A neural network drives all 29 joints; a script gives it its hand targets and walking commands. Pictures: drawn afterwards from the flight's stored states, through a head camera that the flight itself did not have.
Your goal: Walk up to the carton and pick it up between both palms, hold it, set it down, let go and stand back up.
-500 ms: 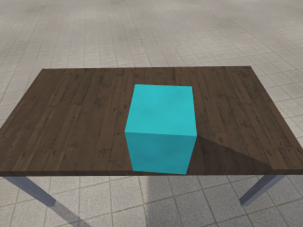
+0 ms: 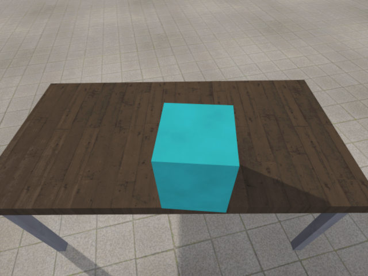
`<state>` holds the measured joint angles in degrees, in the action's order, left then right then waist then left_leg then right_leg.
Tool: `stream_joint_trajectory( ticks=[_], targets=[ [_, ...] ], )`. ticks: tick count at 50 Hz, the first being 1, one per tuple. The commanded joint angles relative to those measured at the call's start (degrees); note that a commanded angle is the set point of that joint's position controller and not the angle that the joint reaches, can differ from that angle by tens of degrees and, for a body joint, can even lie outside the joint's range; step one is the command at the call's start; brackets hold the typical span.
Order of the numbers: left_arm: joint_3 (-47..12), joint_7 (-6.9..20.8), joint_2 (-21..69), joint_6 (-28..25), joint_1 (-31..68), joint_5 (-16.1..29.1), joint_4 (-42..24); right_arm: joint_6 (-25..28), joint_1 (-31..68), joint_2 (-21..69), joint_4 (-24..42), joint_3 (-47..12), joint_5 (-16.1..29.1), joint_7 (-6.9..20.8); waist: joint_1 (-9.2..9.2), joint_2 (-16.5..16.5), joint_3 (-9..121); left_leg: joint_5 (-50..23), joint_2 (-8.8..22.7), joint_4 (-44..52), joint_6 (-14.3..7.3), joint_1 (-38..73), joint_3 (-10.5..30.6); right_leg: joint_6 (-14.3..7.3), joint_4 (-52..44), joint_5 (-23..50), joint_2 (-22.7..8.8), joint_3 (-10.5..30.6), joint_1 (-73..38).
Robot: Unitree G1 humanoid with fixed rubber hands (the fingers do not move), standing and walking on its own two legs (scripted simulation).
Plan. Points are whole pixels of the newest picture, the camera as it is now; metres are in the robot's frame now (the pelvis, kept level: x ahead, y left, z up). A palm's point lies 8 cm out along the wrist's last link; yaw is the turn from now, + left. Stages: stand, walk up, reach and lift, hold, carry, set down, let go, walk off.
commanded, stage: stand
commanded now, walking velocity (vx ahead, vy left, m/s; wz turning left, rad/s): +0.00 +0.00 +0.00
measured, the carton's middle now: (195, 159) +0.45 +0.00 -0.07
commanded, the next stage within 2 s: none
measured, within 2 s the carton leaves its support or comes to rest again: neither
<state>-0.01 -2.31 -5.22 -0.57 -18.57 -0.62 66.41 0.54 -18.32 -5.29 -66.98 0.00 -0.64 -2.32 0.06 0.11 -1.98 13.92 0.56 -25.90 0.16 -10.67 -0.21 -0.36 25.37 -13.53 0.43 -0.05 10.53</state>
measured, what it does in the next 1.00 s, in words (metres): stands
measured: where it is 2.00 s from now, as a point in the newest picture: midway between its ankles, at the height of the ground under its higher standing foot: outside the picture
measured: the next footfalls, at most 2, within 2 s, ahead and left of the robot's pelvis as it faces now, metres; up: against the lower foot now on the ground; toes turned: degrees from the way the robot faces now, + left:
none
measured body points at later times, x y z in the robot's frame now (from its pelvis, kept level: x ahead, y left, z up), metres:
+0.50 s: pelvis +0.00 +0.00 +0.00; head +0.01 +0.00 +0.45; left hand -0.03 +0.20 -0.16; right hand -0.03 -0.20 -0.16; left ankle +0.00 +0.12 -0.74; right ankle +0.00 -0.12 -0.74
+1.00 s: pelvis +0.01 +0.00 +0.00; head +0.02 +0.00 +0.45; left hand -0.03 +0.20 -0.16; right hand -0.03 -0.20 -0.16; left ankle +0.00 +0.12 -0.74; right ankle +0.00 -0.12 -0.74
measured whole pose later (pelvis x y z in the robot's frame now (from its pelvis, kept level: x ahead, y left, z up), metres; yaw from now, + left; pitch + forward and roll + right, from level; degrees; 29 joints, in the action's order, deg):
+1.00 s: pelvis +0.01 +0.00 +0.00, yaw +0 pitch -1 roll +0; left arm 0.0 -2.3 -5.2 -0.8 -18.6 -0.5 66.4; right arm 0.7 -18.4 -5.3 -67.0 0.1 -0.6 -2.3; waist 0.1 0.1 -2.3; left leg 14.2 0.6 -25.3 0.2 -9.7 -0.2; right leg -0.4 24.8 -13.8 0.5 0.0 9.6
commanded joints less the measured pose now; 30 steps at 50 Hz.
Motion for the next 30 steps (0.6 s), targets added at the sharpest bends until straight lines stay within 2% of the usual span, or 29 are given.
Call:
stream_joint_trajectory(
  ticks=[1,30],
  targets=[
    [0.6,-0.2,-3.9,-0.3,-5.2,0.0,-0.4,0.3,-5.6,-3.8,0.3,0.6,0.0,-0.2,-0.01,0.1,-3.9,-4.1,3.9,5.7,-1.8,-2.2,4.0,-1.7,-5.2,3.9,-4.6,4.3,2.0],
    [0.6,-0.2,-3.9,-0.5,-5.4,0.1,-0.3,0.4,-5.7,-3.8,0.2,0.6,0.1,-0.2,0.01,0.1,-4.0,-5.2,4.0,5.8,-1.7,-1.6,3.9,-1.7,-5.4,5.0,-4.7,4.3,1.4]
  ],
)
